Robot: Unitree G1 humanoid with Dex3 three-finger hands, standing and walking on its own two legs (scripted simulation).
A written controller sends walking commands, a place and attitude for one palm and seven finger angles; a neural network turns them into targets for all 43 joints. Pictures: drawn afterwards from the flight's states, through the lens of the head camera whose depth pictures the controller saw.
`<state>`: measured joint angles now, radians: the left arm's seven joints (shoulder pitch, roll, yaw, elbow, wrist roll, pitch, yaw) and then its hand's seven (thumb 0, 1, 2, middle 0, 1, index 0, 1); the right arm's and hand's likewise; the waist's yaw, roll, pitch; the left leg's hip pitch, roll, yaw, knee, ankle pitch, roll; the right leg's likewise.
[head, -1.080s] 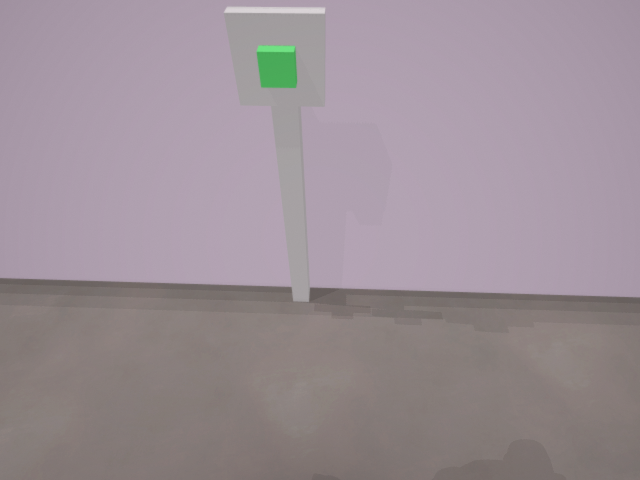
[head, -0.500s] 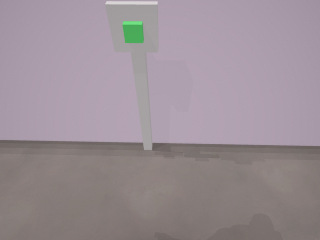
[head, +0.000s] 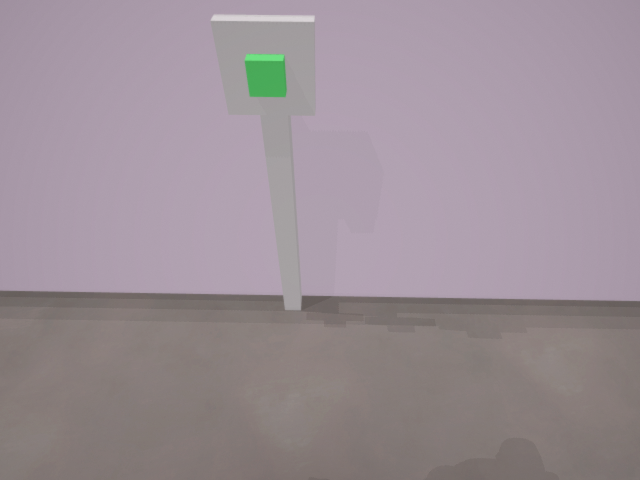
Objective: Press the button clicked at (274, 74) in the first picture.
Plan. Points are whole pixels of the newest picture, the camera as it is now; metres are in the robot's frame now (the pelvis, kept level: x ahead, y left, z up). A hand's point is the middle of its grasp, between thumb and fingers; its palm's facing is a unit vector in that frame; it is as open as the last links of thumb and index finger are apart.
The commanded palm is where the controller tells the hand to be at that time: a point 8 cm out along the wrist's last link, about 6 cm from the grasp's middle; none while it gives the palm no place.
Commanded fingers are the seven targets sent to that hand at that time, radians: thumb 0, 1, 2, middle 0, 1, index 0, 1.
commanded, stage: take the last steps up to it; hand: left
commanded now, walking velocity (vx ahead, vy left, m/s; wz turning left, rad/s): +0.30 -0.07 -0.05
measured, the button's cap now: (266, 75) +0.76 +0.14 +0.13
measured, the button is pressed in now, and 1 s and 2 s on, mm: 0 0 0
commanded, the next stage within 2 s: come to a stop and stand still in 0.68 s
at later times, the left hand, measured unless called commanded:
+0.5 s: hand out of the picture +0.16 +0.16 -0.20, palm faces +0.04 -0.97 -0.22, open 7.2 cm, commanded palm none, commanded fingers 0.00 0.90 0.90 -0.20 -0.30 -0.20 -0.30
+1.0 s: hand (261, 406) +0.27 +0.12 -0.19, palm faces +0.08 -0.97 -0.23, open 7.3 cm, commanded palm none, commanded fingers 0.00 0.90 0.90 -0.20 -0.30 -0.20 -0.30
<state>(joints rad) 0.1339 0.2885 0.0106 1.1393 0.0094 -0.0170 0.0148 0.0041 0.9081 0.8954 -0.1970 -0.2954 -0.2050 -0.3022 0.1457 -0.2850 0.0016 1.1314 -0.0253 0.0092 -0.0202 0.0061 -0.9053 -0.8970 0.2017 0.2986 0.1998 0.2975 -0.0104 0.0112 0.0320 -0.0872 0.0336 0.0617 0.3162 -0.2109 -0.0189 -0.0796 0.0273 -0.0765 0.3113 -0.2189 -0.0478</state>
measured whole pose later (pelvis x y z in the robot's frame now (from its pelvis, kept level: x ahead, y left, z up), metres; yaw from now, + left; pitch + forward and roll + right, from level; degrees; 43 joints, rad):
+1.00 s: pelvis +0.25 -0.08 -0.02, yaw +3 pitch +0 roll +1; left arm 0.22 0.19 0.05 1.09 0.02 -0.02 0.01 0.02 0.94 0.90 -0.20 -0.30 -0.20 -0.30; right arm 0.16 -0.16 -0.04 1.04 -0.01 0.01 -0.04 -0.01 -0.94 -0.90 0.20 0.30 0.20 0.30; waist 0.00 -0.01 0.08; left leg -0.23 0.08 0.09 0.59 -0.32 -0.04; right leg -0.23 -0.03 -0.10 0.58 -0.32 -0.03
